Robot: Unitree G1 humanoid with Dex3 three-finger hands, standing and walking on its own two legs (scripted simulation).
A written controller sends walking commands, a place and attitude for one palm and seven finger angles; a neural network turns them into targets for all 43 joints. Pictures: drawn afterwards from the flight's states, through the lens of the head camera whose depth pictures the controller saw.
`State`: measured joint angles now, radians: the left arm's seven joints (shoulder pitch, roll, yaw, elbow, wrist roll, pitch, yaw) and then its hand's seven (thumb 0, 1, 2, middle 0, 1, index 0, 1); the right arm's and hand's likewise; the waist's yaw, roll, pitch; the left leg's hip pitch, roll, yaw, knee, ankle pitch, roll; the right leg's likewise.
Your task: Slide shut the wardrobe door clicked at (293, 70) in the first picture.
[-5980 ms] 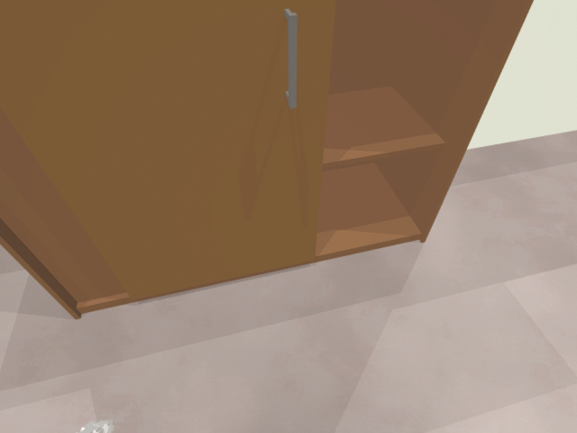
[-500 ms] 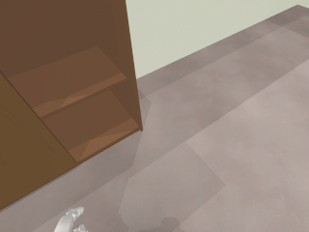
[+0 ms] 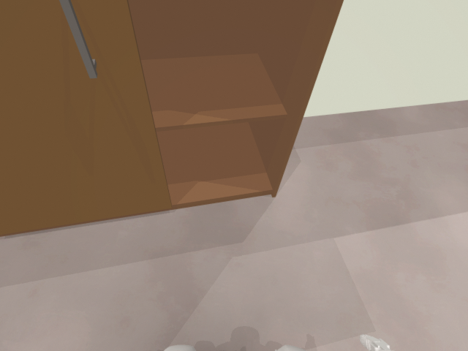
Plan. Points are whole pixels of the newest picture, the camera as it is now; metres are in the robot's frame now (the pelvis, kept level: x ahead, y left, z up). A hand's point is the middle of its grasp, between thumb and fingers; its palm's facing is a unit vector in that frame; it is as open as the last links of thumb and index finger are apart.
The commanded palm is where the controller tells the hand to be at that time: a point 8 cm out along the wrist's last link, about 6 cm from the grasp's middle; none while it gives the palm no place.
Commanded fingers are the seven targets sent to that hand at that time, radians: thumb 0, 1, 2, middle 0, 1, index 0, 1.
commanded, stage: turn to face it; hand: left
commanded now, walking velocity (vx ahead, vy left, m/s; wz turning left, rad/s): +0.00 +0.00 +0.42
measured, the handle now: (78, 29) +0.68 +0.40 +0.15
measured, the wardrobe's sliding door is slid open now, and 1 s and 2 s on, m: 0.50 0.50 0.50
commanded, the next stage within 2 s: take the last steps up to it in 0.38 s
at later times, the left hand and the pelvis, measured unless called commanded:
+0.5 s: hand out of the picture +0.05 +0.16 -0.13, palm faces +0.23 -0.93 -0.27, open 7.4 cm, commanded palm none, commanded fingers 0.00 0.90 0.90 -0.20 -0.30 -0.20 -0.30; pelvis +0.00 -0.04 +0.01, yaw +12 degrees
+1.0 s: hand out of the picture -0.10 +0.21 -0.16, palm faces +0.37 -0.91 -0.18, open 7.4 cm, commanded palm none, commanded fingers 0.00 0.90 0.90 -0.20 -0.30 -0.20 -0.30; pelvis +0.03 +0.05 +0.02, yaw +16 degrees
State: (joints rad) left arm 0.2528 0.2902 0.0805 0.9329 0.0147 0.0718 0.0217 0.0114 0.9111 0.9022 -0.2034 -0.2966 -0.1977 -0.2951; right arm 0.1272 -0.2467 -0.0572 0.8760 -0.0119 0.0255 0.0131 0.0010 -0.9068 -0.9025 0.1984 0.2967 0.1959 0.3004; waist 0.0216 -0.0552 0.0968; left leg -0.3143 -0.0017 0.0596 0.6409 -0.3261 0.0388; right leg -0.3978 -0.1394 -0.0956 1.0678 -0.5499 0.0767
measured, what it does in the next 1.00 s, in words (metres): steps on the spot, turning left: right foot, then left foot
